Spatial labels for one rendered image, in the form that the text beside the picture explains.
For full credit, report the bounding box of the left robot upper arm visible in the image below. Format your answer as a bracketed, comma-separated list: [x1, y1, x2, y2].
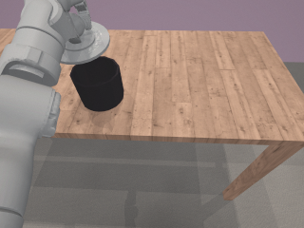
[0, 73, 62, 228]

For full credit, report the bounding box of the left robot hand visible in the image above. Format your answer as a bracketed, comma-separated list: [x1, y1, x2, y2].
[66, 0, 92, 45]

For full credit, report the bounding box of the knob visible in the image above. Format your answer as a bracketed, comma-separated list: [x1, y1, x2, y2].
[69, 12, 85, 37]

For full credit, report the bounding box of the robot left forearm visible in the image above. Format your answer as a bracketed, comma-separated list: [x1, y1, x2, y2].
[0, 0, 73, 87]

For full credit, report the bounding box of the lid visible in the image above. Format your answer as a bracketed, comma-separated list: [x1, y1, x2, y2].
[60, 21, 110, 65]

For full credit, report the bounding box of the table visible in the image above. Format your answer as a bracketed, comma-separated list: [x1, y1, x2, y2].
[0, 28, 304, 200]

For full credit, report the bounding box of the pot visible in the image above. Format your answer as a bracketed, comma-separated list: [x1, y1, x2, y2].
[69, 56, 124, 112]

